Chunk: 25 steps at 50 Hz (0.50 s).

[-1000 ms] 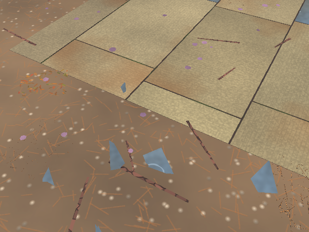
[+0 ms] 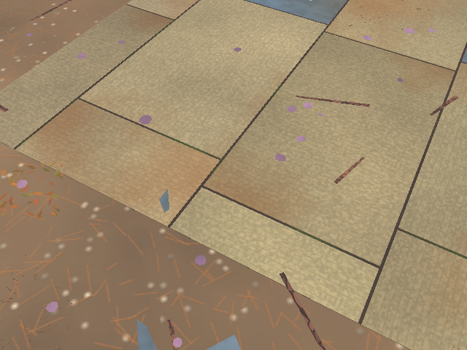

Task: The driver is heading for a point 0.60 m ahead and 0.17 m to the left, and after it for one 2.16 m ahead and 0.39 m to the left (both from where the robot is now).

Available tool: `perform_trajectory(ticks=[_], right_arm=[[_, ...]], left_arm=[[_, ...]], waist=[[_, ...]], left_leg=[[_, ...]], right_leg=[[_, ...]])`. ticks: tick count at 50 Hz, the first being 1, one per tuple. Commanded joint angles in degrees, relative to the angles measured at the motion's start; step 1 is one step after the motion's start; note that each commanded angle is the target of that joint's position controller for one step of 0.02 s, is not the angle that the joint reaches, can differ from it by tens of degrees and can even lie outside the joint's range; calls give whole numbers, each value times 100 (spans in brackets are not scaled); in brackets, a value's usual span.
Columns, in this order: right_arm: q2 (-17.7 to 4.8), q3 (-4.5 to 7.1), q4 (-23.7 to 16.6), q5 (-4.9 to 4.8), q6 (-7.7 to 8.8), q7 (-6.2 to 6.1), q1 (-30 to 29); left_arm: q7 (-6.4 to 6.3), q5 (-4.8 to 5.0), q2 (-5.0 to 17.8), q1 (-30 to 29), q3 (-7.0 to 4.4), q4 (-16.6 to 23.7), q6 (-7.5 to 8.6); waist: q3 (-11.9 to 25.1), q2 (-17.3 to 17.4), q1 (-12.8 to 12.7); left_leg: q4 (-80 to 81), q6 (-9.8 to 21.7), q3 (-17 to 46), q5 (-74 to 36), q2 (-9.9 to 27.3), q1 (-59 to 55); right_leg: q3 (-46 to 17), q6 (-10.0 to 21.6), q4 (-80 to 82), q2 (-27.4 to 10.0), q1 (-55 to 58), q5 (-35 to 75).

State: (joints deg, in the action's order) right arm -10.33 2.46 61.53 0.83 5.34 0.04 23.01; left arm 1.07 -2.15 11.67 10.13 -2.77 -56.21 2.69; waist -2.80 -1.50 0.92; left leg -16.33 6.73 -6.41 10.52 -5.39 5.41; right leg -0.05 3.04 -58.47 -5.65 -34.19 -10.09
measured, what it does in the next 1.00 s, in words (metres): walks ahead, turning left: right foot, then left foot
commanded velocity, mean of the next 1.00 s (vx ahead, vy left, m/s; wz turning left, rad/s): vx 0.18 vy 0.00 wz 0.33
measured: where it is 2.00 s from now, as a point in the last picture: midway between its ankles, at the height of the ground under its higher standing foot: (168, 279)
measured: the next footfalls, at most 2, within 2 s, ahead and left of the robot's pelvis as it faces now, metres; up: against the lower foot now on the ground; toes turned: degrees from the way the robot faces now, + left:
right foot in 0.22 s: +0.27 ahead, -0.10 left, +0.00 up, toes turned -3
left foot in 0.70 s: +0.14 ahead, +0.08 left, +0.00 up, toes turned +17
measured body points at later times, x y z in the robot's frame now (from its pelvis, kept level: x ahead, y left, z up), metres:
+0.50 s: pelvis +0.14 -0.03 -0.01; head +0.18 -0.04 +0.44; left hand +0.18 +0.22 -0.15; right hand +0.21 -0.27 -0.17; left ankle +0.12 +0.09 -0.69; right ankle +0.23 -0.09 -0.75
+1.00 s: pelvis +0.19 +0.02 +0.01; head +0.18 +0.06 +0.46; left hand +0.22 +0.32 -0.12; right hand +0.27 -0.23 -0.11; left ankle +0.10 +0.07 -0.75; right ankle +0.32 -0.10 -0.68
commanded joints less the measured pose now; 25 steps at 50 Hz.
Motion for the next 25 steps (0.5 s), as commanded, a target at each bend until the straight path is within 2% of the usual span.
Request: perform_trajectory(ticks=[1,3,7,9,10,11,12,13,14,15,16,17,18,21,25], right_arm=[[-502,-1,-208,-7,89,-20,139],[-485,-44,-139,-15,68,-42,326],[-460,-89,11,33,-12,-120,565],[-480,-86,22,60,-39,-165,439],[-505,-75,27,46,-44,-185,358],[-551,-61,43,-7,-50,-188,292],[-427,-106,-59,-86,-24,-194,456],[173,-224,45,-352,-115,-197,1395],[-303,-81,130,-256,-260,-243,1131],[-463,4,-56,-44,-329,-234,538],[-418,39,-185,71,-363,-199,124],[-381,75,-245,107,-419,-162,-56],[-295,86,-269,130,-493,-131,1],[-163,122,-292,88,-658,-124,142],[-236,143,-623,103,-832,-125,-374]], left_arm=[[-5,57,72,30,34,205,-25],[-23,119,-36,-257,103,256,-8],[-116,131,71,-429,129,225,23],[-176,101,193,-121,91,107,81],[-212,91,261,266,54,-44,132],[-240,52,317,747,23,-202,224],[-271,-44,703,1344,-60,-335,312],[-277,-18,931,1534,-120,-339,255],[-233,211,695,1279,-78,-193,162],[-237,243,617,786,-53,-49,113],[-280,208,505,400,-20,49,72],[-345,187,407,280,7,78,50],[-402,179,366,238,12,78,23],[-439,103,467,215,-29,192,1],[-451,58,644,200,-95,288,-76]], waist=[[-279,374,-201],[-144,543,-71],[-8,749,68],[45,786,-73],[132,719,-243],[277,483,-510],[858,88,-547],[1858,-1014,-264],[2018,-478,-359],[1273,-219,-260],[741,-99,-154],[416,-103,-48],[347,-239,74],[555,-190,179],[502,-480,75]], left_leg=[[566,333,666,-3691,1406,418],[347,138,412,-4326,1266,308],[-106,141,468,-4579,1399,-354],[-570,195,611,-4827,1532,-548],[-998,151,667,-4845,1522,-641],[-1679,12,590,-4356,1378,-539],[-2616,-154,571,-2703,1174,208],[-4306,-343,286,1664,386,1314],[-4941,-371,681,2778,215,1563],[-5187,-403,818,2555,362,1804],[-5157,-431,814,2194,482,1963],[-4993,-483,835,1872,621,1898],[-4872,-550,783,1634,681,1695],[-4783,-671,578,1497,609,1563],[-3948,-656,427,1399,749,1747]], right_leg=[[324,-157,852,95,132,520],[526,-135,1538,306,519,870],[549,-12,2184,541,796,901],[478,136,2508,654,1170,515],[452,220,2925,728,1533,573],[343,294,3662,624,2171,1503],[-382,450,3287,-290,3463,4079],[-1776,1573,2923,-1854,4878,6435],[-2015,1856,3212,-1931,4412,5662],[-1612,1710,3597,-1683,3609,4548],[-1320,1482,3914,-1454,2998,3604],[-925,1274,4150,-1250,2478,3156],[-608,1124,4270,-1054,2112,2733],[-181,1130,4321,-952,1855,2186],[-24,1103,4515,-1016,1735,392]])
